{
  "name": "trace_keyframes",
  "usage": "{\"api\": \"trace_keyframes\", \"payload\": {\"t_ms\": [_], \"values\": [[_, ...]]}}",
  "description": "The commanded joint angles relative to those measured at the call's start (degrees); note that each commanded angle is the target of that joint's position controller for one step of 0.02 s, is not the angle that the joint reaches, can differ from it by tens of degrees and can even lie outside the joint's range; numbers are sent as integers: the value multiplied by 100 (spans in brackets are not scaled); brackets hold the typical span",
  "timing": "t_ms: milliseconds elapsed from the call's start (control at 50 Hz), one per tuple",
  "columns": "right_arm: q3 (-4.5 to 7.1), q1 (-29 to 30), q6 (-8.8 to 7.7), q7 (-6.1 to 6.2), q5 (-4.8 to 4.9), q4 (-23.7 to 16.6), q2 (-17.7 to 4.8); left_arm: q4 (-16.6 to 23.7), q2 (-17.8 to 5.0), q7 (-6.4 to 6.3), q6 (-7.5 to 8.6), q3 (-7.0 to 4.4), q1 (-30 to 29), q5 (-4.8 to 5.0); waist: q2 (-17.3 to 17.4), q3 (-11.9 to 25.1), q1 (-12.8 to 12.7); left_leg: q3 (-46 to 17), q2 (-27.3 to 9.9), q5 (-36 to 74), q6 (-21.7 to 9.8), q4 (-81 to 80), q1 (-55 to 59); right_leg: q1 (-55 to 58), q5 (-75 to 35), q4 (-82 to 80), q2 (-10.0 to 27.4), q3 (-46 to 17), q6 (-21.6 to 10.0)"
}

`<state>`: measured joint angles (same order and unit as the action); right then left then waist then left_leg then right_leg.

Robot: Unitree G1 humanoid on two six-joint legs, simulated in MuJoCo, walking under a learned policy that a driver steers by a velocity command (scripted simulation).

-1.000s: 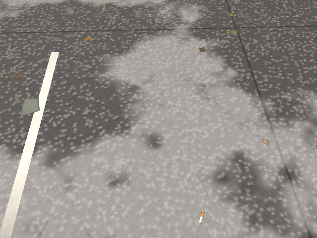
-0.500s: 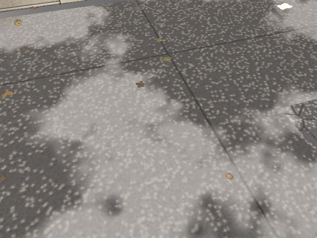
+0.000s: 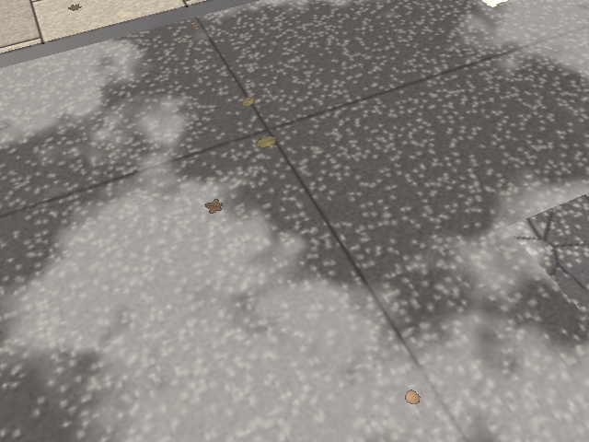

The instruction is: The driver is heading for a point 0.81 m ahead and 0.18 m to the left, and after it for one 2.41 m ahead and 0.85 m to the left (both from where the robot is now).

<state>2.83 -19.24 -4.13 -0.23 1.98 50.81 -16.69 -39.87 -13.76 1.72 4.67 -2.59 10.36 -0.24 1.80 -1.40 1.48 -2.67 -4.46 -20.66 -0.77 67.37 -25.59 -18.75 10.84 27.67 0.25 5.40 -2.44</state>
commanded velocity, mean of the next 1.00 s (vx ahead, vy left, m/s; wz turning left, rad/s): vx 0.22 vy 0.00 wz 0.31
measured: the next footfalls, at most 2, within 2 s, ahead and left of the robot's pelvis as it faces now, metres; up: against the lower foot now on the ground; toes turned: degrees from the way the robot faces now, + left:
left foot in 0.38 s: +0.34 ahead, +0.17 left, +0.00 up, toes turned +14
right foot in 0.86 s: +0.41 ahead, -0.05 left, +0.00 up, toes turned +23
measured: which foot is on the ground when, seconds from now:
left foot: up 0.00-0.36, down 0.38-1.00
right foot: down 0.00-0.38, up 0.40-0.84, down 0.86-1.00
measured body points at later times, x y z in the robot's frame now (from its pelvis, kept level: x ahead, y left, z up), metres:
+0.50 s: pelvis +0.22 +0.07 -0.01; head +0.27 +0.10 +0.43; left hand +0.26 +0.37 -0.13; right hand +0.45 -0.15 -0.11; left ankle +0.30 +0.16 -0.74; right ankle +0.15 -0.11 -0.63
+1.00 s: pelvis +0.31 +0.06 -0.01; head +0.33 +0.06 +0.44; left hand +0.33 +0.35 -0.11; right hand +0.55 -0.11 -0.11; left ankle +0.30 +0.16 -0.74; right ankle +0.38 -0.06 -0.74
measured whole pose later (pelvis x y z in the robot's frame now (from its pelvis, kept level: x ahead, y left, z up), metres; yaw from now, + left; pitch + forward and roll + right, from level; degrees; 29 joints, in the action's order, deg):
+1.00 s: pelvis +0.31 +0.06 -0.01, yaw +19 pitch +1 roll +1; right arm 1.7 -8.2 0.2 1.0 -1.5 39.0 -13.1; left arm -42.8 -14.7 -0.8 0.3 -2.9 12.9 0.1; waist 0.9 -0.7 -1.0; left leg -2.6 4.2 -15.4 -2.0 33.0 -18.3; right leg -19.1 15.8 34.0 0.0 -5.2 1.7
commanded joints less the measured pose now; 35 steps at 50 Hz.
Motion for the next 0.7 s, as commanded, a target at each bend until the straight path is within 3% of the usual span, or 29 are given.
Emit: {"api": "trace_keyframes", "payload": {"t_ms": [20, 80, 140, 200, 240, 280, 320, 340, 360, 380, 400, 420, 440, 460, 480, 500, 540, 600, 660, 700], "values": [[130, -197, 112, 40, -9, -336, -254, 61, -501, 10, 199, -205, 166, -28, -790, 319, -35, -270, -393, 642, 31, 110, -881, 912, -920, -1817, 1472, -1186, -922], [154, 95, 205, 64, -33, -490, -189, -170, -611, -68, 267, -274, 238, -86, -592, 32, 5, -433, -389, 1215, 87, -291, -1293, 894, -1447, -2002, 1476, -572, -903], [134, 544, 175, -8, -67, -664, -125, -342, -728, -164, 233, -315, 373, -75, -534, -124, -101, -388, -333, 2021, 74, -1262, -1502, 1138, -1480, -2056, 1419, -105, -812], [70, 1182, 151, -140, -96, -899, -34, -458, -925, -225, 183, -371, 529, -30, -412, -322, -333, -28, -287, 2426, -8, -2126, -1479, 1366, -1426, -2103, 1516, 223, -754], [53, 1530, 143, -221, -136, -1100, -23, -514, -1008, -271, 96, -394, 538, 12, -367, -495, -411, 216, -211, 2349, -76, -2626, -1442, 1565, -2159, -1825, 1540, 477, -672], [85, 1632, 146, -299, -161, -1282, -90, -554, -1130, -318, -17, -428, 558, 86, -491, -377, -399, 470, -61, 2018, -167, -2875, -1224, 1837, -3084, -1376, 1603, 605, -551], [190, 1313, 165, -343, -171, -1343, -293, -514, -1294, -375, -114, -471, 430, 177, -694, -10, -175, 745, 280, 1499, -337, -2985, -643, 2055, -4382, -616, 1590, 668, -389], [285, 828, 170, -347, -155, -1264, -464, -480, -1352, -397, -166, -489, 327, 219, -715, 274, 87, 867, 513, 1373, -461, -3154, -71, 2055, -4830, 103, 1509, 700, -284], [444, 81, 162, -295, -154, -1089, -752, -441, -1288, -397, -196, -460, 233, 258, -530, 675, 489, 889, 772, 1900, -645, -3686, 969, 1782, -4523, 1207, 1252, 795, -71], [609, -343, 191, -146, -173, -1039, -1253, -375, -1071, -376, -151, -377, 459, 120, 203, 1052, 624, 16, 265, 3929, -921, -3845, 2327, 642, -2506, 2842, 864, 817, 338], [618, -56, 225, -48, -263, -1204, -1776, -225, -329, -292, -77, -161, 1076, -251, 1571, 1541, -159, -2154, -1128, 6878, -1817, -3302, 3872, -1391, 3016, 4973, -140, 383, 725], [547, -86, 169, -130, -309, -1521, -1657, -256, -632, -217, 23, -137, 1344, -86, 867, 3041, 79, -3613, -1840, 6165, -2635, -3835, 4404, -1672, 3258, 5820, -262, -1051, 722], [505, 76, 160, -178, -274, -1561, -1309, -84, -979, -209, 32, -224, 593, 172, 275, 2580, 296, -3182, -1534, 4680, -2432, -4305, 3974, -2069, 2584, 5743, -93, -1168, 605], [438, 480, 159, -165, -129, -1549, -1035, -5, -954, -277, -6, -216, 226, 158, -73, 1686, 134, -2566, -1188, 3645, -2015, -4475, 3115, -2304, 1986, 5189, 150, -1072, 525], [365, 797, 190, -119, -74, -1601, -810, -68, -947, -366, -87, -231, 119, 56, -209, 1164, -30, -2192, -940, 3233, -1758, -4634, 2273, -2117, 1648, 4782, 347, -1077, 533], [321, 989, 226, -78, -121, -1665, -703, -61, -1007, -410, -191, -268, 180, 17, -32, 943, -221, -1916, -759, 3187, -1629, -4760, 1577, -1719, 1457, 4475, 404, -1087, 518], [348, 1062, 243, -42, -256, -1744, -782, -53, -901, -422, -299, -270, 326, -54, 133, 899, -375, -1616, -531, 3577, -1545, -4843, 937, -1234, 1221, 4046, 288, -975, 532], [403, 903, 268, 64, -222, -1730, -938, -23, -729, -471, -339, -212, 222, -84, 186, 1097, -323, -1544, -443, 3858, -1494, -4726, 1015, -1301, 952, 3361, 143, -1013, 664], [354, 960, 374, 168, -185, -1780, -850, -14, -735, -481, -422, -201, 46, -33, 329, 1149, -230, -1615, -401, 2573, -1318, -4754, 1075, -1370, 532, 2871, 182, -1079, 742], [293, 1032, 424, 196, -224, -1790, -739, 14, -711, -463, -455, -189, -93, -8, 448, 1021, -164, -1623, -351, 1649, -1221, -4835, 954, -1251, 345, 2505, 236, -1063, 746]]}}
